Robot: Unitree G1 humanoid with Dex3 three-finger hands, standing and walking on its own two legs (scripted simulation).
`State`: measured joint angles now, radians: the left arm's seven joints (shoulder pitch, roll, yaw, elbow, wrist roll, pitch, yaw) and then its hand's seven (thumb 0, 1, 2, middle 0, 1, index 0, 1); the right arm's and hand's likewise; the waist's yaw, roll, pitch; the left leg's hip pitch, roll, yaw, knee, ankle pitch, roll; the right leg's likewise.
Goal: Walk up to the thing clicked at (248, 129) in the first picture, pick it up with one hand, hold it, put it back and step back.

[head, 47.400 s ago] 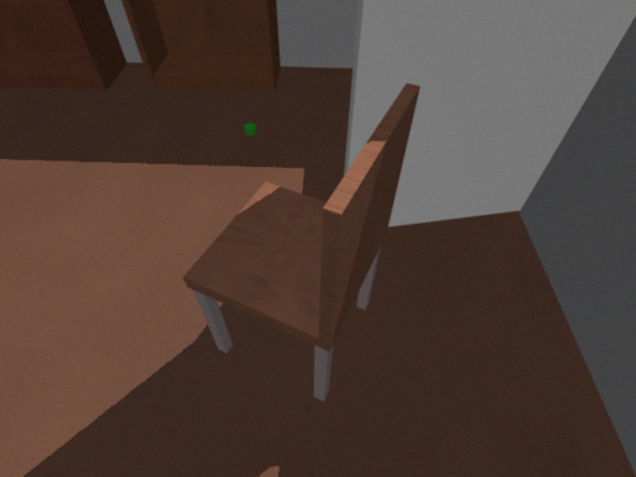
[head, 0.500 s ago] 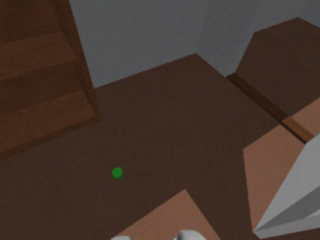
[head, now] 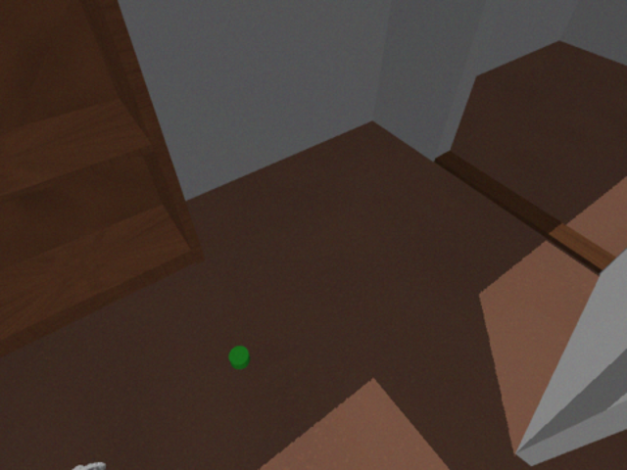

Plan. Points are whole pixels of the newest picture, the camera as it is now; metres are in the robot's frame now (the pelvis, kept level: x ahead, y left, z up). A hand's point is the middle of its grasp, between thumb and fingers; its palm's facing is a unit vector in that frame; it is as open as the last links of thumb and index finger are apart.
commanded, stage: walk up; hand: left
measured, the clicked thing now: (239, 357) +0.56 +0.25 -0.74
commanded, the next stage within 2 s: stand in 0.70 s
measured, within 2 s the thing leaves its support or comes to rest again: neither
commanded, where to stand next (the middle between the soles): +0.17 +0.01 m, yaw +0 degrees
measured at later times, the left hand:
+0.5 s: hand out of the picture +0.13 +0.26 -0.14, palm faces -0.02 -0.94 -0.33, open 7.3 cm
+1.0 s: hand out of the picture +0.10 +0.26 -0.14, palm faces -0.02 -0.94 -0.34, open 7.3 cm
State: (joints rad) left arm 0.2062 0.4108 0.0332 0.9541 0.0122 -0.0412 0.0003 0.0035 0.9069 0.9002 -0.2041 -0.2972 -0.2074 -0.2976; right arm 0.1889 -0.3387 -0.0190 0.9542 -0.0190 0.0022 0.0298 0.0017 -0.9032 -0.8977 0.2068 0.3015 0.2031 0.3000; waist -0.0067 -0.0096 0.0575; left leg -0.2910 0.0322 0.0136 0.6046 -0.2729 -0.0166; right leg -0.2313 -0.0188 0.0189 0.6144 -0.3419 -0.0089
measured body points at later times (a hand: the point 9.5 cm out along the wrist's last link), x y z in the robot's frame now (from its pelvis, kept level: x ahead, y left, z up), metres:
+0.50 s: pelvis +0.03 +0.01 +0.02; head +0.04 +0.01 +0.46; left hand +0.13 +0.31 -0.11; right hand +0.12 -0.30 -0.11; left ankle +0.03 +0.14 -0.73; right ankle +0.00 -0.13 -0.73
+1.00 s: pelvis +0.02 +0.00 +0.02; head +0.04 +0.00 +0.47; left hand +0.10 +0.31 -0.11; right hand +0.11 -0.30 -0.11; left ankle +0.03 +0.14 -0.73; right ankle +0.00 -0.13 -0.73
